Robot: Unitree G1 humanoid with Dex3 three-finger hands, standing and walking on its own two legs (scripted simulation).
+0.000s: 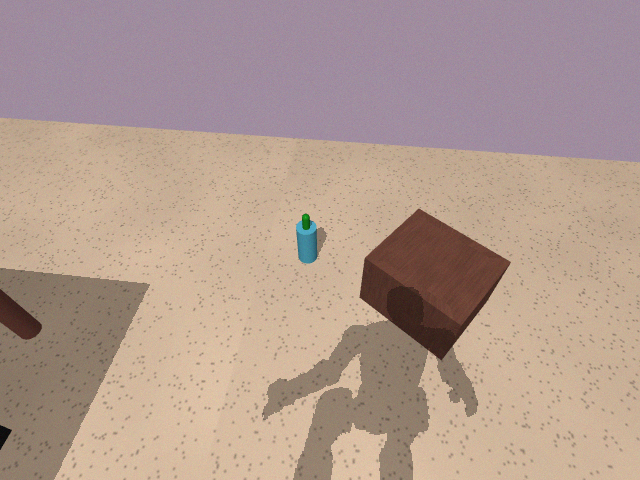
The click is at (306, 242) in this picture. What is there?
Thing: necked bottle
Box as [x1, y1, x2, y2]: [296, 214, 316, 263]
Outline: 304,214 302,216 302,220 296,225 299,259 307,263 313,261 316,258 316,226 314,222 309,219 309,216 307,214
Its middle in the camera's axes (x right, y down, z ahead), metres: -0.06 +0.00 +1.49
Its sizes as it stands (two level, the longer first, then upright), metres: 0.077 0.077 0.244
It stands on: the floor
